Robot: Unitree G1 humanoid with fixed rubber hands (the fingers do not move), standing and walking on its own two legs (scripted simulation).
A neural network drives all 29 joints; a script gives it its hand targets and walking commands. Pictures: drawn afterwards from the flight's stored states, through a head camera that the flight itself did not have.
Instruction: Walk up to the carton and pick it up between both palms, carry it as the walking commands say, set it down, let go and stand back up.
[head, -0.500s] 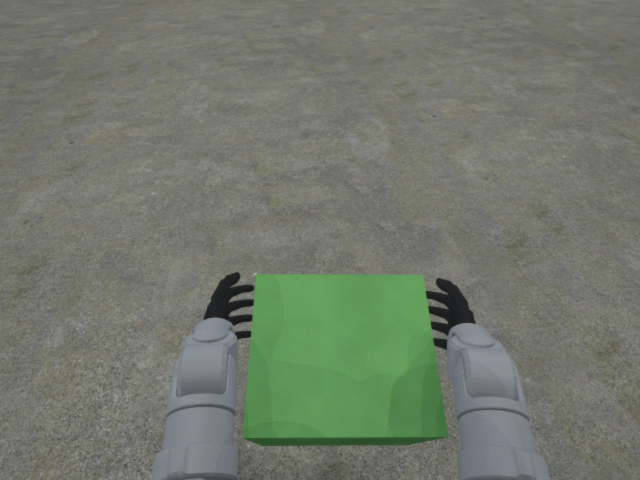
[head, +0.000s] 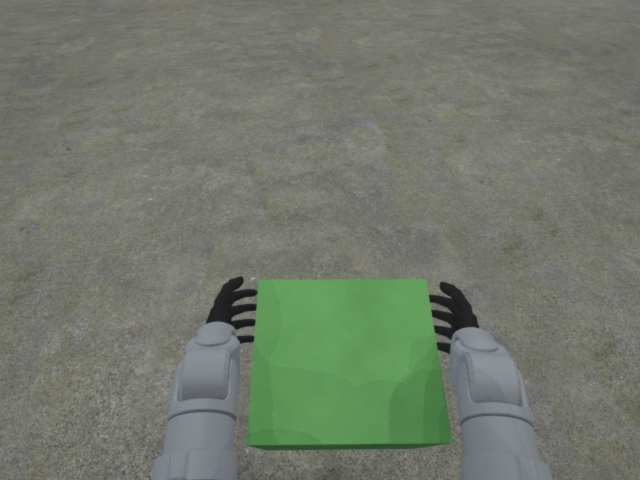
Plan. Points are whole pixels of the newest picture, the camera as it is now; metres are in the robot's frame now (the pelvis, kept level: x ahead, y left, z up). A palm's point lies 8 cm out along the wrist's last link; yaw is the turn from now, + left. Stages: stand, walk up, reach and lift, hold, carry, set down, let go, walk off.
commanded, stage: reach and lift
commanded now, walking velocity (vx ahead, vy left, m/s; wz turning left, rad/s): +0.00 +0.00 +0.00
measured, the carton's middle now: (340, 370) +0.29 +0.00 -0.04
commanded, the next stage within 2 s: hold in 0.36 s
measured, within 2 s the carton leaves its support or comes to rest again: neither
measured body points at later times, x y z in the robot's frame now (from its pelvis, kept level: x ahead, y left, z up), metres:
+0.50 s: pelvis -0.01 +0.00 +0.00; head -0.05 +0.01 +0.45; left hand +0.29 +0.16 +0.04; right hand +0.29 -0.16 +0.04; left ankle +0.05 +0.13 -0.75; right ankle -0.03 -0.13 -0.75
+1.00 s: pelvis -0.01 +0.00 +0.00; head -0.04 +0.01 +0.45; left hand +0.29 +0.16 +0.04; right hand +0.29 -0.16 +0.04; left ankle +0.05 +0.13 -0.75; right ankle -0.03 -0.13 -0.75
